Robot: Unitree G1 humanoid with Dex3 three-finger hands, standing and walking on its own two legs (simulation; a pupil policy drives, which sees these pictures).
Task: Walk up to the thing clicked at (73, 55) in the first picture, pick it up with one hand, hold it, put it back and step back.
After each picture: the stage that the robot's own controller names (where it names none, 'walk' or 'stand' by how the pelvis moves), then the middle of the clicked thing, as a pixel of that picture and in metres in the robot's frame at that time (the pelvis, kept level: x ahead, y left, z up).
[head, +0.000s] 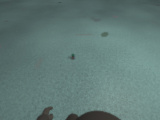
stand; (73, 56) +1.22 +0.40 -0.72
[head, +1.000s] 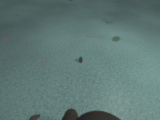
walk; (80, 59) +1.12 +0.18 -0.70
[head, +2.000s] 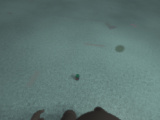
walk; (77, 77) +0.69 +0.14 -0.71
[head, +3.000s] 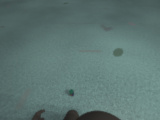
walk; (71, 92) +0.44 +0.24 -0.70
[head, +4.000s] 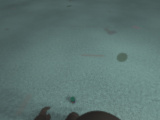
stand; (73, 100) +0.36 +0.22 -0.71
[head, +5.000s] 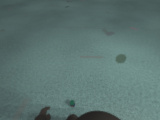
stand; (72, 103) +0.31 +0.21 -0.72
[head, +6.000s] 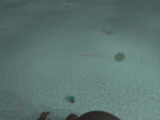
stand; (71, 99) +0.36 +0.23 -0.73
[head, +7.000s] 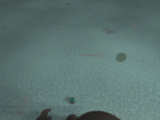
stand; (72, 100) +0.33 +0.22 -0.73
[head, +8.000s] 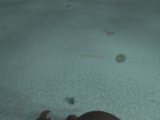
stand; (72, 100) +0.35 +0.22 -0.73
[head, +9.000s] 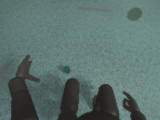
go down; (66, 69) +0.40 +0.23 -0.44
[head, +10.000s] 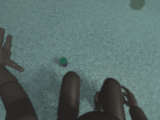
go down; (63, 62) +0.42 +0.26 -0.31
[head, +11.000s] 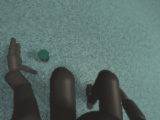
close in; (44, 56) +0.39 +0.29 -0.23
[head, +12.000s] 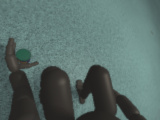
close; (24, 57) +0.39 +0.30 -0.22
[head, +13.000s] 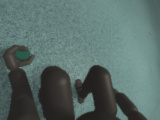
lift; (23, 55) +0.38 +0.31 -0.22
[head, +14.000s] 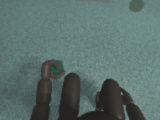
lift; (58, 69) +0.31 +0.25 -0.07
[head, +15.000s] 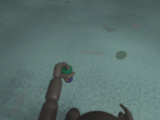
hold; (67, 74) +0.33 +0.17 +0.03
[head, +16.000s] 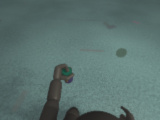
hold; (67, 75) +0.33 +0.18 +0.00
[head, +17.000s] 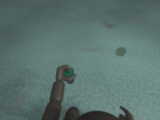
crouch; (69, 76) +0.33 +0.16 -0.01
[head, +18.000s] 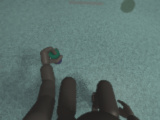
crouch; (56, 57) +0.43 +0.25 -0.10
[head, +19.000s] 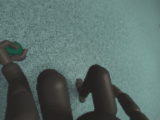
lower; (17, 52) +0.41 +0.32 -0.22
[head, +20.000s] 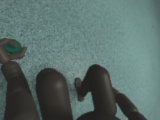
lower; (15, 50) +0.41 +0.33 -0.23
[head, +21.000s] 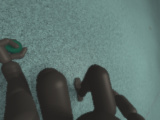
lower; (16, 50) +0.41 +0.33 -0.23
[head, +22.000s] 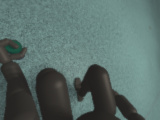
lower; (16, 51) +0.41 +0.33 -0.23
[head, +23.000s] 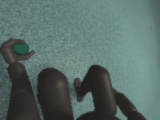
open; (21, 51) +0.41 +0.31 -0.23
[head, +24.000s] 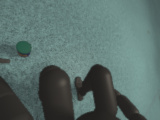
rise; (24, 49) +0.41 +0.30 -0.23
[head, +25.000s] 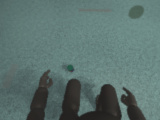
walk; (70, 68) +0.43 +0.23 -0.45
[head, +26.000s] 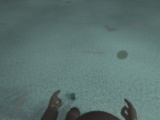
stand; (72, 96) +0.38 +0.20 -0.66
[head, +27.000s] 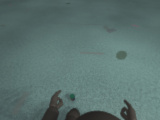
stand; (72, 97) +0.38 +0.21 -0.67
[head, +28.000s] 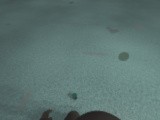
stand; (74, 96) +0.39 +0.19 -0.71
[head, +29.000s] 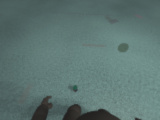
walk; (75, 88) +0.42 +0.17 -0.70
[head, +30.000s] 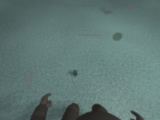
walk; (75, 73) +0.62 +0.19 -0.71
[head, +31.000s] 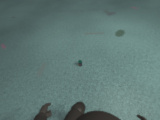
walk; (80, 63) +0.90 +0.26 -0.70
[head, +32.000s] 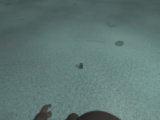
stand; (81, 66) +1.00 +0.19 -0.72
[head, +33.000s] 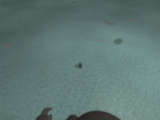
stand; (80, 65) +0.99 +0.21 -0.73
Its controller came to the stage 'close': yes
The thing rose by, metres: 0.70
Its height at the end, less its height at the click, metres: +0.00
